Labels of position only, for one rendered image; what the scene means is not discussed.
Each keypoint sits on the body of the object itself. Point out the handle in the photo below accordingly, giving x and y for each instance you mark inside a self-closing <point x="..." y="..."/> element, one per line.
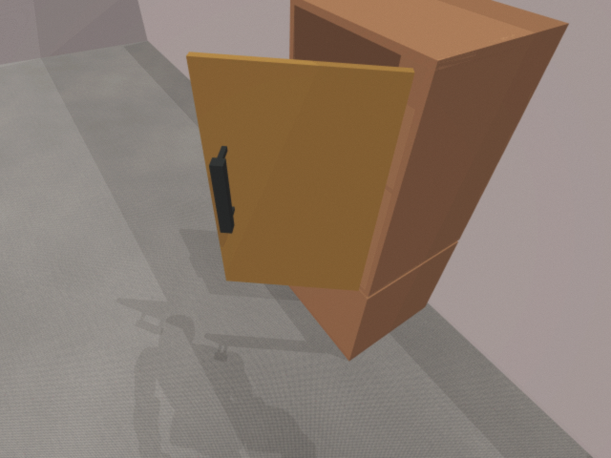
<point x="220" y="183"/>

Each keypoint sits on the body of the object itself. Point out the cupboard door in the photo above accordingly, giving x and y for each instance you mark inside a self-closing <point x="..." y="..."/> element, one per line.
<point x="309" y="150"/>

